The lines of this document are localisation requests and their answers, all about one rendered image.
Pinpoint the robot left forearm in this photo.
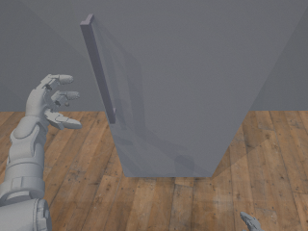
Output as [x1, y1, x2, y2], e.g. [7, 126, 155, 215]
[0, 115, 49, 207]

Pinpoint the robot right hand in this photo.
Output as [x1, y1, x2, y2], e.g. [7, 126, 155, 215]
[240, 211, 265, 231]

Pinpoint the fridge door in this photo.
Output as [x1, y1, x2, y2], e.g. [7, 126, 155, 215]
[70, 0, 308, 177]

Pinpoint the left robot upper arm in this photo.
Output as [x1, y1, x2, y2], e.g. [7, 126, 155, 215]
[0, 198, 52, 231]

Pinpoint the robot left hand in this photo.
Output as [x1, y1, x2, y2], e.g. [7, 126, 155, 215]
[25, 74, 83, 130]

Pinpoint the handle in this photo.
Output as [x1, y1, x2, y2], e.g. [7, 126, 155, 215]
[80, 13, 116, 124]

